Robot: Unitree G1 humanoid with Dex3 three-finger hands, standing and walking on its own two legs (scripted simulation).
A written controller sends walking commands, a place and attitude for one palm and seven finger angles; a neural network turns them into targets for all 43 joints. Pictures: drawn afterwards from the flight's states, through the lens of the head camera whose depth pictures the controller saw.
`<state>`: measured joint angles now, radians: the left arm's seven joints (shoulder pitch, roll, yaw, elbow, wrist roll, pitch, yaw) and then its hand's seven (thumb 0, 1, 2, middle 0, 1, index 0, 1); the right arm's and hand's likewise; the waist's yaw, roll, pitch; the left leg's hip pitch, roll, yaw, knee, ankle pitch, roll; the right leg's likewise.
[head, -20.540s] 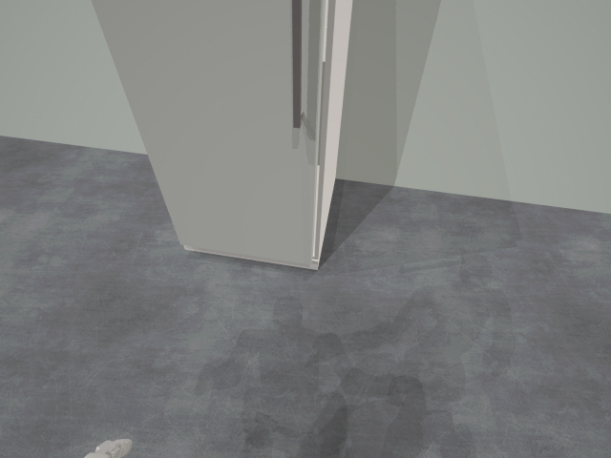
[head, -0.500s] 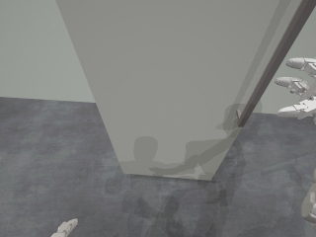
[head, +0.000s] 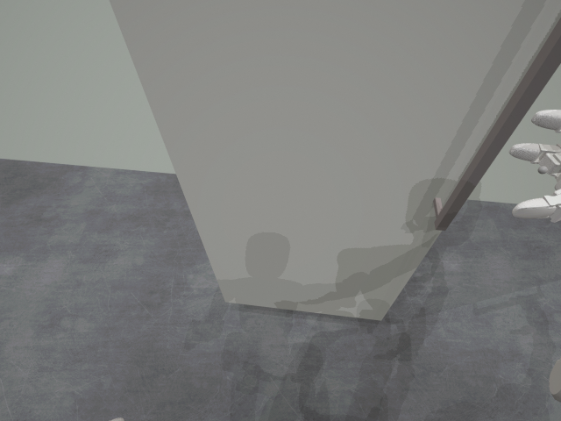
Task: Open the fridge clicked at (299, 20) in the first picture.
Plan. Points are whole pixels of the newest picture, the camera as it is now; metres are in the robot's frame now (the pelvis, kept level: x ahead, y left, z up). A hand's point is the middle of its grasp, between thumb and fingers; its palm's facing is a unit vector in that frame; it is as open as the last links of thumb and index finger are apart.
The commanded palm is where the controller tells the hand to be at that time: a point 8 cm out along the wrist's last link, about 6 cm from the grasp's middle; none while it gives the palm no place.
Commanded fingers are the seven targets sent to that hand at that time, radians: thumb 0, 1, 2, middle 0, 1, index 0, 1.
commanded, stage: move the hooked fingers beside the handle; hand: right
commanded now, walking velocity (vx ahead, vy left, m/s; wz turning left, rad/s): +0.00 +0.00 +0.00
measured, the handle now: (506, 105) +0.49 -0.21 +0.21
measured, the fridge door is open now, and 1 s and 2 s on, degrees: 0 0 0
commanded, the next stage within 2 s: feel for the door with the fingertips in 0.10 s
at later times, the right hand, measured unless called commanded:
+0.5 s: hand (530, 175) +0.42 -0.25 +0.16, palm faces -0.02 +1.00 +0.02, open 14.0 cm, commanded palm +0.39 -0.29 +0.16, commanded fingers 0.00 0.50 -0.30 0.30 1.20 0.30 1.20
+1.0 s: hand (521, 159) +0.44 -0.24 +0.16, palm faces +0.01 +1.00 +0.01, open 13.9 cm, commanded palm +0.42 -0.29 +0.16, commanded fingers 0.00 0.50 -0.30 0.30 1.20 0.30 1.20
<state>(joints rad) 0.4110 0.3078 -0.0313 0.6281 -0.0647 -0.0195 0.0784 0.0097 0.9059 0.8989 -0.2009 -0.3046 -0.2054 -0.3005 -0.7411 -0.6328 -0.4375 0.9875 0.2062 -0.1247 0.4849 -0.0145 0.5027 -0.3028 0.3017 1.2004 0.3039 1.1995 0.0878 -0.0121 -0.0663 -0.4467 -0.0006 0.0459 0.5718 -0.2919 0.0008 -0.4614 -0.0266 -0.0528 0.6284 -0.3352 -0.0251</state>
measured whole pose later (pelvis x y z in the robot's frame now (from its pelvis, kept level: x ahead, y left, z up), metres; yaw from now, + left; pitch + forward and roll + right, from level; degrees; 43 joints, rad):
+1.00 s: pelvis -0.02 +0.01 +0.00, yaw -1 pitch +9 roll +1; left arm 0.38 0.30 -0.05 0.65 -0.06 -0.04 0.09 0.01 0.91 0.90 -0.20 -0.30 -0.21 -0.30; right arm -0.88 -0.61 -0.38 1.10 0.18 -0.13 0.40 -0.01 0.50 -0.30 0.30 1.20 0.31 1.21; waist 0.10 -0.01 -0.04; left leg -0.46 0.00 0.06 0.59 -0.28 0.01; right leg -0.48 -0.03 -0.04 0.64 -0.31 -0.02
